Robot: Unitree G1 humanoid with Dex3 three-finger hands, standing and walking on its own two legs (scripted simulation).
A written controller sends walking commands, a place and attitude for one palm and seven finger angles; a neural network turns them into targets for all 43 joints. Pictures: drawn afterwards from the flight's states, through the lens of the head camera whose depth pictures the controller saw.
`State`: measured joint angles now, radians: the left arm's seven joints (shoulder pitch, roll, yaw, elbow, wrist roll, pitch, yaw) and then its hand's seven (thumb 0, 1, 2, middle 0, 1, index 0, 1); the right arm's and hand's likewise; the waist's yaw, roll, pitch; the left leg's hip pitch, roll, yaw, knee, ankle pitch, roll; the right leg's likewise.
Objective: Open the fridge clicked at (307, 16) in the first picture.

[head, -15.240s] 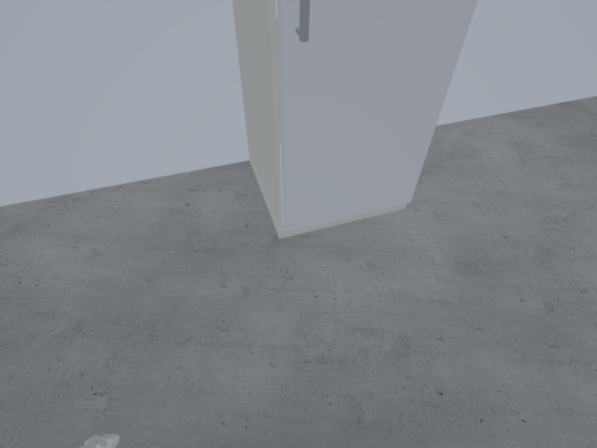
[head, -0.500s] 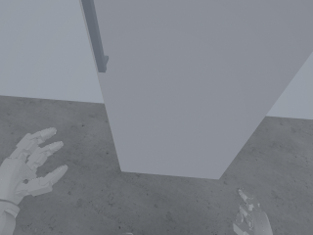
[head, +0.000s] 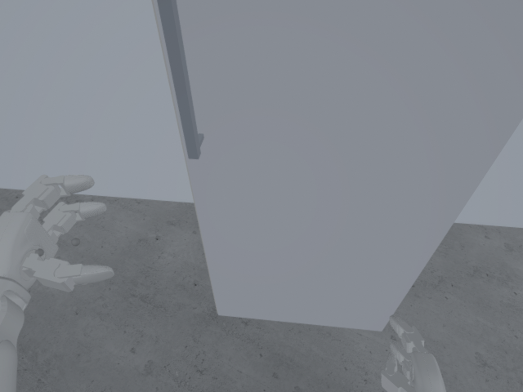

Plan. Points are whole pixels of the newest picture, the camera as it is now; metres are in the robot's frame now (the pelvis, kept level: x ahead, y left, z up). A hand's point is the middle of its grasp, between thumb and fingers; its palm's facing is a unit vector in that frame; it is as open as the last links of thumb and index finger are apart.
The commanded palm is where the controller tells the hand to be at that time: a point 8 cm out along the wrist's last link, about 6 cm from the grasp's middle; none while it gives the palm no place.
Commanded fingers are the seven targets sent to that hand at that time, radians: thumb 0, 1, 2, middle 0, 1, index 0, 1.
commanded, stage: raise the hand to about handle height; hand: left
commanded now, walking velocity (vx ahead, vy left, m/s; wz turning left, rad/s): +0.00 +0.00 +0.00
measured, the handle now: (183, 67) +0.50 +0.19 +0.28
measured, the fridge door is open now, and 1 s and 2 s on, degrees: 0 0 0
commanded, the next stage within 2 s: move the hooked fingers beside the handle in 0.98 s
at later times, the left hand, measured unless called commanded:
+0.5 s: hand (64, 155) +0.28 +0.26 +0.26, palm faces +0.12 -0.99 -0.12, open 14.0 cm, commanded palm +0.24 +0.30 +0.27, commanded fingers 0.00 -0.50 0.30 -0.30 -1.20 -0.30 -1.20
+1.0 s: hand (76, 157) +0.29 +0.25 +0.26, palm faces +0.12 -0.99 -0.12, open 14.0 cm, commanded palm +0.24 +0.30 +0.27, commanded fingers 0.00 -0.50 0.30 -0.30 -1.20 -0.30 -1.20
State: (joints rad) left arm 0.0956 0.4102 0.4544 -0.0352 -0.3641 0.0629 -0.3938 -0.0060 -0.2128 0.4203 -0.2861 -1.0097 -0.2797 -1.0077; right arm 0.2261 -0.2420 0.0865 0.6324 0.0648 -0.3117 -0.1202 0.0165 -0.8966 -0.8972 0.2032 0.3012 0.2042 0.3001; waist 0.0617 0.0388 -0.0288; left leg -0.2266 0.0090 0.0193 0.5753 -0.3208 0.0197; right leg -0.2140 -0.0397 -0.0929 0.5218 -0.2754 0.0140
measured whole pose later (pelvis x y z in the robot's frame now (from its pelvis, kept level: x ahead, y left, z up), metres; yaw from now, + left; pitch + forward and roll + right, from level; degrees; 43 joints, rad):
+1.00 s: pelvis +0.00 -0.02 +0.01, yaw +0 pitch -4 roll +0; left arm -0.27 0.54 0.51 0.03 -0.31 0.42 -0.41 -0.02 -0.51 0.29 -0.31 -1.20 -0.30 -1.20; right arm 0.17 -0.28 0.10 0.63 0.11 -0.20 -0.12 0.02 -0.90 -0.90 0.20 0.30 0.20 0.30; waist 0.06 0.07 -0.04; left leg -0.13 0.02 0.01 0.47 -0.27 -0.01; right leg -0.14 -0.03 -0.10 0.47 -0.27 -0.01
